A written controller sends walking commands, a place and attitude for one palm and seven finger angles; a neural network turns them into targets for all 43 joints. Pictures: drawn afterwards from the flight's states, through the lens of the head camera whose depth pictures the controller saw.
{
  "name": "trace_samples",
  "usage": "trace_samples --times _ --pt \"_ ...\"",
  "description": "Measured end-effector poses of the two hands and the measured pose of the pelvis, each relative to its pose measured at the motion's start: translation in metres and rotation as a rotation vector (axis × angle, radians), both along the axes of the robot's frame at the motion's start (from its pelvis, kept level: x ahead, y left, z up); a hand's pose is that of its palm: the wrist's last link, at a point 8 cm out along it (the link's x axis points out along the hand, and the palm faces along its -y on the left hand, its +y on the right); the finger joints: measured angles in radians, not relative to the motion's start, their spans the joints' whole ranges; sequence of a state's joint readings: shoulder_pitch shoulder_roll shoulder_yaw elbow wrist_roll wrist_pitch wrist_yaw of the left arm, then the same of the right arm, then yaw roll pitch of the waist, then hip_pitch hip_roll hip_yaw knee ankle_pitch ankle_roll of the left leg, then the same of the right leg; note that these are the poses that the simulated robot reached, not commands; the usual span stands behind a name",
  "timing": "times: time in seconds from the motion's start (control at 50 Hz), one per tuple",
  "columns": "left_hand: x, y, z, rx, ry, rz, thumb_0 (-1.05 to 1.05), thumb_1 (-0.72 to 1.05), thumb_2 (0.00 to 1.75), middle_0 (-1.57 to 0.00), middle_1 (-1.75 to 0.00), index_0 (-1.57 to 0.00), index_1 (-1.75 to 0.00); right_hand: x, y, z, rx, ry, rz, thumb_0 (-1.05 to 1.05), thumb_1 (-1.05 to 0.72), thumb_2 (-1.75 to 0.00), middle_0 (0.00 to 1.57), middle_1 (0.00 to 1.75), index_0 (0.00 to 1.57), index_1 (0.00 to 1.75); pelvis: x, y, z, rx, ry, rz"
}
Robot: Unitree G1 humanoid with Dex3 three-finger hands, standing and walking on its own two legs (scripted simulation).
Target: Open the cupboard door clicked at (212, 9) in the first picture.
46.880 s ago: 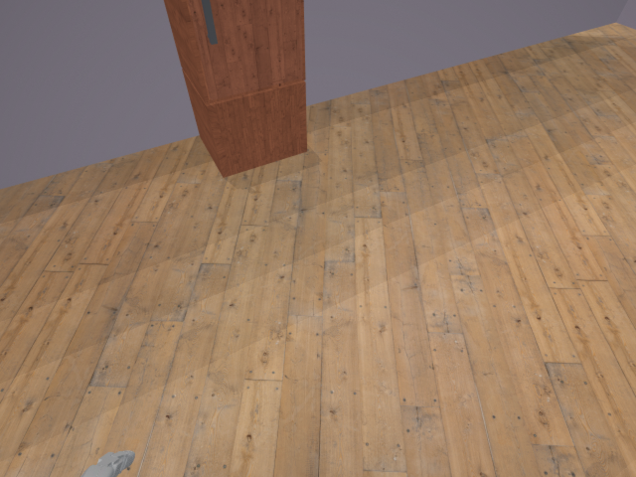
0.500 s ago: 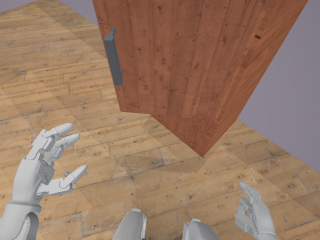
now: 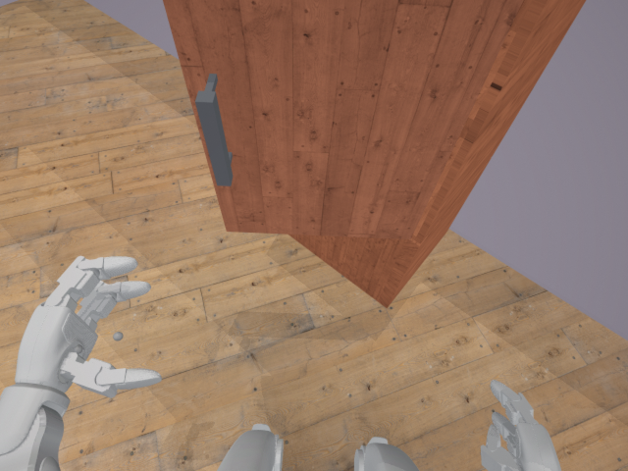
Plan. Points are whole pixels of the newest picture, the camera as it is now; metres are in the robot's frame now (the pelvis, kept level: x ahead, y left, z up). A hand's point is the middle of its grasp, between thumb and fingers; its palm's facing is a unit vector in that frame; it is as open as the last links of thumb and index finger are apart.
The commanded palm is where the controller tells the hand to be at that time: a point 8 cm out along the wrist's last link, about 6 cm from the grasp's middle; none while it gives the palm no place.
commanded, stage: raise the hand with hooked fingers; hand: left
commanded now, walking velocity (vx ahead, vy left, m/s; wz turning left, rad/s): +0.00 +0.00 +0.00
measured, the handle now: (218, 133) +0.57 +0.19 +0.05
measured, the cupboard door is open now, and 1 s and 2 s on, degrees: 39 39 39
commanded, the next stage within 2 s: move the hooked fingers beside the handle in 0.96 s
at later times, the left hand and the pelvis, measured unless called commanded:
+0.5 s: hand (67, 295) +0.28 +0.29 +0.07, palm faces +0.06 -1.00 -0.04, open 14.0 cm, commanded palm +0.25 +0.33 +0.08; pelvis +0.00 +0.01 +0.01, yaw +0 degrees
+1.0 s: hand (91, 291) +0.29 +0.27 +0.07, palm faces +0.05 -1.00 -0.04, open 14.0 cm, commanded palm +0.26 +0.32 +0.08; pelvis +0.00 +0.00 +0.01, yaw +0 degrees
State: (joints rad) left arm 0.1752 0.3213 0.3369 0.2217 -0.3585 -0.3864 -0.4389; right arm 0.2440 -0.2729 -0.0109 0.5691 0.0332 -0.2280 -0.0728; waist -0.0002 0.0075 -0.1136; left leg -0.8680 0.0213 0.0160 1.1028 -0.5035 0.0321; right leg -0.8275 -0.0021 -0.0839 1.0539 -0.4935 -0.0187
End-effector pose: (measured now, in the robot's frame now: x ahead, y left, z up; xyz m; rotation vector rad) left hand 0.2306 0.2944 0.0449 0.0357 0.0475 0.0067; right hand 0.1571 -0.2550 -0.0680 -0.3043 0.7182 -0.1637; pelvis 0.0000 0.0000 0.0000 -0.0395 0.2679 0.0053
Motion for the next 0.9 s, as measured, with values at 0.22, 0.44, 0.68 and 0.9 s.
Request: trace_samples --times 0.22,0.44,0.68,0.9 --pt "0.008 0.034 0.015 -0.002 0.022 0.053 0.0 -0.44 0.33 -0.3 -1.17 -0.29 -1.16 0.015 0.039 0.01 0.061 -0.036 0.076 0.02 -0.9 -0.89 0.21 0.3 0.21 0.3 -0.002 0.012 0.008 -0.008 -0.018 0.012" --pt "0.022 0.048 0.033 0.017 -0.06 0.058 -0.01 -0.5 0.3 -0.3 -1.2 -0.3 -1.19 -0.008 0.03 0.01 0.019 0.037 0.052 0.02 -0.9 -0.89 0.21 0.3 0.21 0.3 -0.005 0.012 0.012 -0.012 -0.034 0.014" --pt "0.034 0.038 0.026 -0.013 -0.005 0.026 -0.01 -0.5 0.3 -0.3 -1.2 -0.3 -1.2 -0.024 0.009 0.013 0.0 0.066 0.003 0.02 -0.9 -0.89 0.21 0.3 0.21 0.3 -0.001 0.008 0.016 -0.004 -0.028 -0.001" --pt "0.035 0.03 0.027 -0.001 -0.008 0.038 -0.01 -0.5 0.3 -0.3 -1.2 -0.3 -1.2 -0.014 0.006 0.009 0.022 0.059 0.007 0.02 -0.9 -0.89 0.21 0.3 0.21 0.3 0.002 0.0 0.015 0.0 -0.022 0.0"
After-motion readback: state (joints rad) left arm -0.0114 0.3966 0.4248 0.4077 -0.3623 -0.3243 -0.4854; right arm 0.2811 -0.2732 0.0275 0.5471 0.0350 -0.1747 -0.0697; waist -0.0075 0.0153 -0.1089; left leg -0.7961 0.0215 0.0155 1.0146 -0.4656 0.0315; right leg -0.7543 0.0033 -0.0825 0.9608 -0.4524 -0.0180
